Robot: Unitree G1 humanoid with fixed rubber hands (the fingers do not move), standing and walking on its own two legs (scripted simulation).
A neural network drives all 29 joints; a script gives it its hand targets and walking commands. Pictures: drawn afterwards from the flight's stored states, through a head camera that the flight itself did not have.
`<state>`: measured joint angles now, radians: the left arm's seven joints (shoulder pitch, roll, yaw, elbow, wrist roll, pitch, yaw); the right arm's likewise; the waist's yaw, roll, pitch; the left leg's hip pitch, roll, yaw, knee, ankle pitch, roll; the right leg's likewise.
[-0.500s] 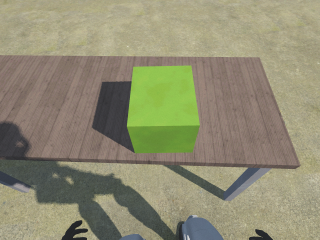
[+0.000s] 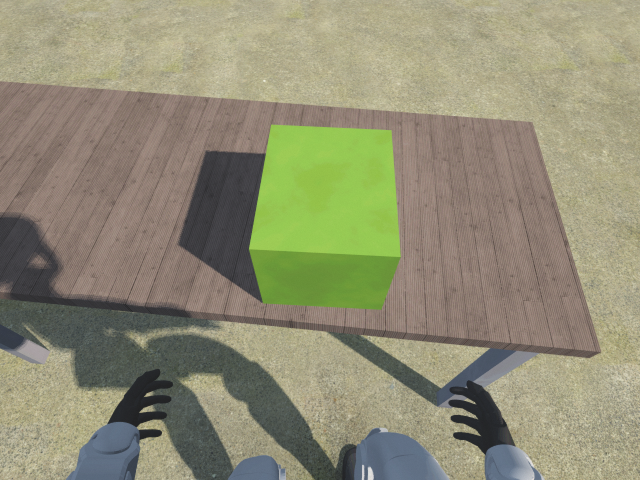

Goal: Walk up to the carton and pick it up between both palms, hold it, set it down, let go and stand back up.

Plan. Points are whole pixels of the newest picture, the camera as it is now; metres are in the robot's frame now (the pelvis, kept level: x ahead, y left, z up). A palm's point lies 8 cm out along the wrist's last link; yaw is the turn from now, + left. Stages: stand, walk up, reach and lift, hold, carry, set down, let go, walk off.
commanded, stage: reach and lift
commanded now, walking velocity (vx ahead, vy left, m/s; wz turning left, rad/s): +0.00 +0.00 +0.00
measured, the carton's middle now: (326, 217) +0.47 -0.01 -0.02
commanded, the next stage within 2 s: none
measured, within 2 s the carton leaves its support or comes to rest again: neither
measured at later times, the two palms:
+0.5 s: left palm (134, 425) +0.19 +0.23 -0.03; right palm (506, 445) +0.14 -0.20 -0.04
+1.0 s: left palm (140, 388) +0.22 +0.22 -0.01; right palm (492, 393) +0.20 -0.19 -0.02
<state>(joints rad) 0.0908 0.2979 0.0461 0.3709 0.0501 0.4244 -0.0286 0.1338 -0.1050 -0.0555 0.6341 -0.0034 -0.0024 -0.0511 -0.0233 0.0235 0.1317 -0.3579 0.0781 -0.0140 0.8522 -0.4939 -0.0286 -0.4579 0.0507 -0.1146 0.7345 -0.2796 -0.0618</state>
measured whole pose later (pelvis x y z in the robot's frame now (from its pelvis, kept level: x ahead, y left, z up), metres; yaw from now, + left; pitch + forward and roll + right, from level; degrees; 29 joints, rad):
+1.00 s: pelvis +0.03 +0.02 +0.04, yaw -1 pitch -4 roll -1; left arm 0.19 0.19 -0.07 0.49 -0.08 -0.17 0.06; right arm 0.21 -0.10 -0.07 0.62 0.08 -0.33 0.01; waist 0.00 0.00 0.05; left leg -0.04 0.02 0.04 0.44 -0.34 0.00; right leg -0.17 0.02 -0.06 0.40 -0.17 -0.03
